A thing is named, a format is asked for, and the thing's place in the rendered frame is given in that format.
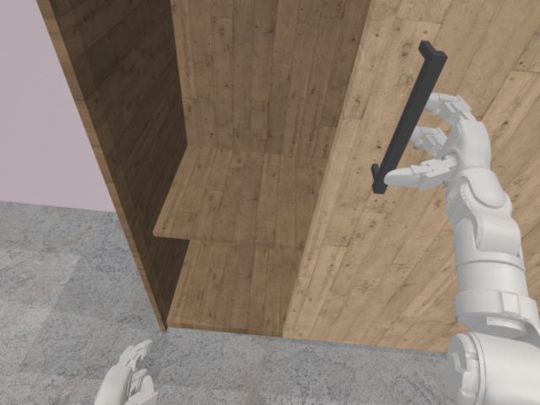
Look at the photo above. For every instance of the left robot hand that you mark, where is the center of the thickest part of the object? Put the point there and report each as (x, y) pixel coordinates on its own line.
(120, 384)

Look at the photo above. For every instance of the right robot hand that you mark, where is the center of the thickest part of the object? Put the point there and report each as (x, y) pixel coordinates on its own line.
(468, 146)

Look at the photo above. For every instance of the robot right upper arm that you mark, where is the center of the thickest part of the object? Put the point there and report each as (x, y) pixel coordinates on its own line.
(482, 369)

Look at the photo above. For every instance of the wardrobe door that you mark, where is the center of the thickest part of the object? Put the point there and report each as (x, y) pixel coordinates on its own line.
(379, 269)

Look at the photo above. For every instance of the right robot forearm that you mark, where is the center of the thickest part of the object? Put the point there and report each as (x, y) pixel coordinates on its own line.
(492, 294)

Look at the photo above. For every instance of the handle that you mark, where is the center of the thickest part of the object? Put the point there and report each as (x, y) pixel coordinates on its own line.
(426, 80)

